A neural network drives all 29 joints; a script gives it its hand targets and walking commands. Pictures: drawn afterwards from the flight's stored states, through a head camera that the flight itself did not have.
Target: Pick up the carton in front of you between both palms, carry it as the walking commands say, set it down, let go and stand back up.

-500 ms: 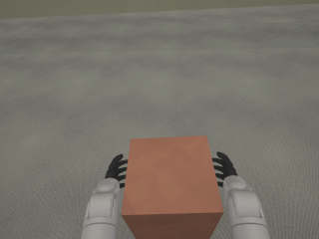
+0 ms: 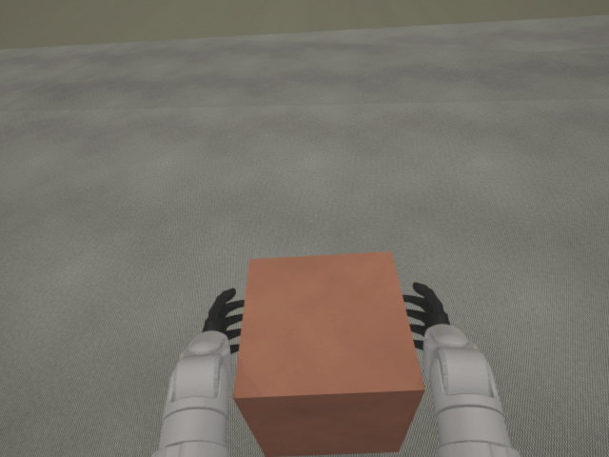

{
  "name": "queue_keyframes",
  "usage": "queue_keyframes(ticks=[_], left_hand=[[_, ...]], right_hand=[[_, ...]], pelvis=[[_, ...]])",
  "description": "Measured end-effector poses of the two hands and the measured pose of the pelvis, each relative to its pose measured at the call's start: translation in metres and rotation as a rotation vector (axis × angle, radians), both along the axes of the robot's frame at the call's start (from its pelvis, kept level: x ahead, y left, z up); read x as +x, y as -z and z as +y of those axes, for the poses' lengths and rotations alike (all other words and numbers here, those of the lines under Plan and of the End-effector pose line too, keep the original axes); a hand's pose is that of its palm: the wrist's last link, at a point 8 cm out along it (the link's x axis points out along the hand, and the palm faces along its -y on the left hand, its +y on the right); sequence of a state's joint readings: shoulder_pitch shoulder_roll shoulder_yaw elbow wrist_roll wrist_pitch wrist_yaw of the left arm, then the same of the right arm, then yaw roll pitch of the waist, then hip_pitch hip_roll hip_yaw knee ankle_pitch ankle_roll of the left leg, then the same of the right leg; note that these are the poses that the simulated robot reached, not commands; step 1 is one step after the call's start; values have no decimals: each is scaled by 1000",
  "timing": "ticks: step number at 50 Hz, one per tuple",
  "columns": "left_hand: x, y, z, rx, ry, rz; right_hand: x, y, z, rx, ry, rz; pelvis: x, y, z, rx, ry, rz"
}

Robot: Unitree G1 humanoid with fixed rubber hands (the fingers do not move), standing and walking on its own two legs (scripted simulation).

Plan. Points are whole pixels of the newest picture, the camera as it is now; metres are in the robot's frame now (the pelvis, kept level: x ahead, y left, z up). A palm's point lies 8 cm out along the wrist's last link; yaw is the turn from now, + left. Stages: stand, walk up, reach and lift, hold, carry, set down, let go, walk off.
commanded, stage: set down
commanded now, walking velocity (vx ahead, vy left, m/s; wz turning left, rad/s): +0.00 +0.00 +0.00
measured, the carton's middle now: (326, 358) +0.30 +0.00 -0.04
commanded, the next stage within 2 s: none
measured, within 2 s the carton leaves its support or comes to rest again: neither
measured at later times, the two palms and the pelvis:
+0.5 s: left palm (250, 361) +0.36 +0.15 -0.13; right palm (416, 366) +0.35 -0.15 -0.15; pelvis -0.03 +0.01 -0.07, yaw +1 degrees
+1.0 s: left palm (274, 372) +0.41 +0.13 -0.28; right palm (414, 377) +0.39 -0.17 -0.29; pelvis -0.05 +0.03 -0.20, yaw +4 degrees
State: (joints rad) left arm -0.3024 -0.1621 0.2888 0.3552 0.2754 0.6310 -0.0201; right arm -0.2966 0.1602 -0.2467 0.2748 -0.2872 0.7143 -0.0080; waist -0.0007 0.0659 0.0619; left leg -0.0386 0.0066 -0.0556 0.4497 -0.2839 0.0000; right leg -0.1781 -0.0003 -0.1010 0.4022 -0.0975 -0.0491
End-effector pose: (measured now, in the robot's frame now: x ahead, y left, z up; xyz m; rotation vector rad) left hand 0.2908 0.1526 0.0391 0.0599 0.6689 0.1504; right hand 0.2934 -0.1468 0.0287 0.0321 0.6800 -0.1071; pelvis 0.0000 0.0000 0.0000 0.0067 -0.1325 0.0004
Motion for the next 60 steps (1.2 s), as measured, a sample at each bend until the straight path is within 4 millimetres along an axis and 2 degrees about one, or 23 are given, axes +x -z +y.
queue_keyframes(ticks=[6, 10, 15, 20, 24, 28, 42, 60], left_hand=[[12, 11, 0, -19, -28, 13], [23, 28, 1, 1, -30, 31], [38, 64, 3, 25, -20, 39], [52, 117, 0, 31, -3, 34], [62, 162, -4, 1, 2, 12], [74, 195, -9, -25, 11, -25], [105, 262, -16, -66, -2, -9], [139, 380, -36, -63, 35, 2]], right_hand=[[15, 12, 0, 43, 18, 14], [28, 32, 2, 53, 9, 32], [44, 70, 3, 38, -10, 37], [52, 126, 1, 5, -19, 30], [53, 172, -3, -9, 1, 11], [57, 204, -8, -7, 34, -25], [87, 264, -16, 1, 57, -5], [113, 379, -35, -19, 76, 5]], pelvis=[[-4, 5, -1, -4, -17, 9], [-10, 12, -1, -4, -26, 43], [-19, 26, 2, 4, -19, 152], [-27, 43, 7, 16, -13, 313], [-31, 64, 11, 24, -16, 457], [-34, 87, 17, 25, -22, 582], [-41, 157, 30, 18, -32, 782], [-62, 251, 24, 30, -58, 906]])
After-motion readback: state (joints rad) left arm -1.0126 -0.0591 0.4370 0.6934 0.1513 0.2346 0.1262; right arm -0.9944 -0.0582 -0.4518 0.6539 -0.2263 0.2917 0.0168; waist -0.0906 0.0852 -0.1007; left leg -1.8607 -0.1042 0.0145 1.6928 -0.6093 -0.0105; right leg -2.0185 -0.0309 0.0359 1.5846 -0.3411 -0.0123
